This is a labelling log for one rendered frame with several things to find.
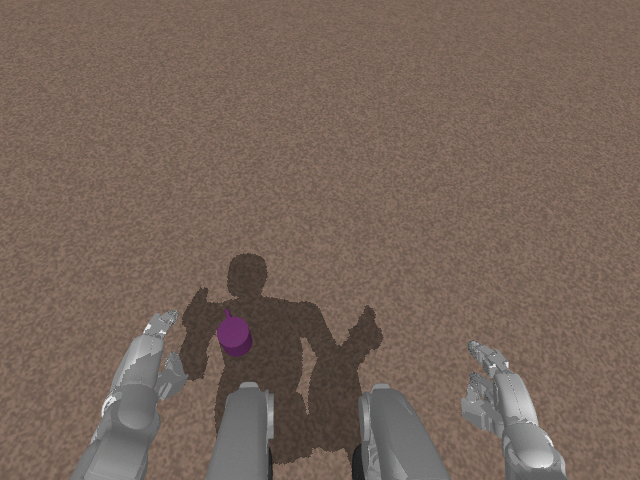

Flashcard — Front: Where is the right robot hand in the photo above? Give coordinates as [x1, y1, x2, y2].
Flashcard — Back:
[461, 340, 539, 439]

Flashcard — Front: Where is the left robot arm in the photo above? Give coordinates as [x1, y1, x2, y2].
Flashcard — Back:
[69, 384, 161, 480]

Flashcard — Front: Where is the left robot hand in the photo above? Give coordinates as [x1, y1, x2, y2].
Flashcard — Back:
[109, 310, 189, 401]

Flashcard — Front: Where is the mug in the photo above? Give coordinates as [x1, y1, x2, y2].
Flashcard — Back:
[217, 309, 252, 357]

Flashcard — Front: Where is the right robot arm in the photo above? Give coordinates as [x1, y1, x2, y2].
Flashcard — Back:
[501, 423, 569, 480]

